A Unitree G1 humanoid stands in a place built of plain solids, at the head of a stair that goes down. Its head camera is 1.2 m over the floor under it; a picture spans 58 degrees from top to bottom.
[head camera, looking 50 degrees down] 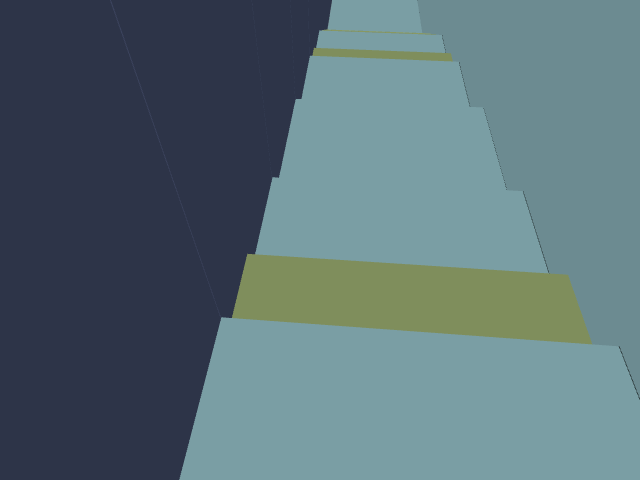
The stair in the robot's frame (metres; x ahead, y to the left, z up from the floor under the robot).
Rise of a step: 0.12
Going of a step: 0.46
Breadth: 1.21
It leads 5 degrees to the right of straight ahead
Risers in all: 3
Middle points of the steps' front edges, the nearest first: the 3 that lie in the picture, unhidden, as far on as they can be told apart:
0.64 -0.29 0.00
0.99 -0.32 -0.12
1.56 -0.37 -0.24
